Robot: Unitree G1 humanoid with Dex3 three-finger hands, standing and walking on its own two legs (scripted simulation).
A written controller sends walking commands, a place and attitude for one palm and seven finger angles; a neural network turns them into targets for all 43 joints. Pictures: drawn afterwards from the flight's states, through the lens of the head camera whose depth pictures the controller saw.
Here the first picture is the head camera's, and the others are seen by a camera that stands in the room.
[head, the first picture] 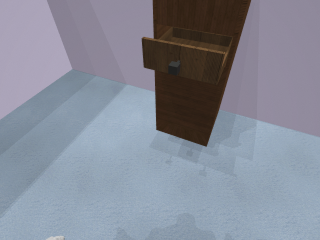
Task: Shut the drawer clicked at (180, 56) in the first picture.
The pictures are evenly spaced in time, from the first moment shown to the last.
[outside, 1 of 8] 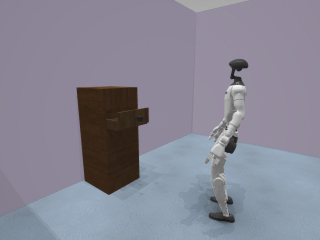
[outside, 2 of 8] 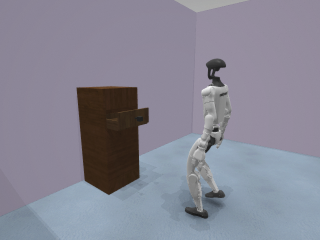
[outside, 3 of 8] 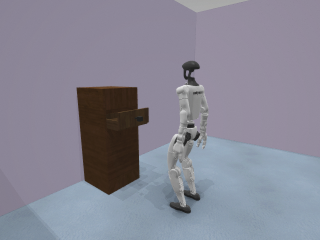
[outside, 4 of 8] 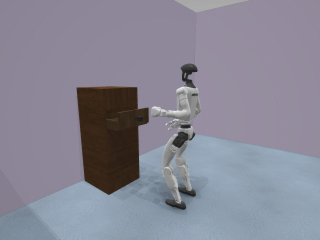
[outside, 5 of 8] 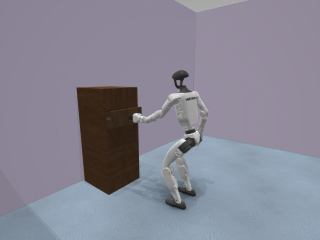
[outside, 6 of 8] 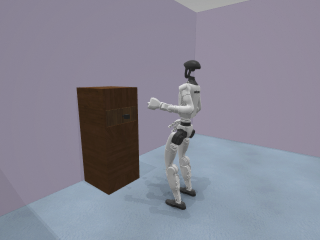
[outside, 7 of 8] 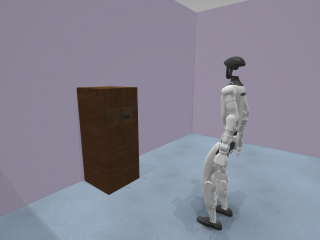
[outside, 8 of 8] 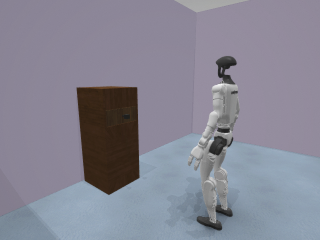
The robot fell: no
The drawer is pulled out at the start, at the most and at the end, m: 0.18 0.18 0.00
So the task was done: yes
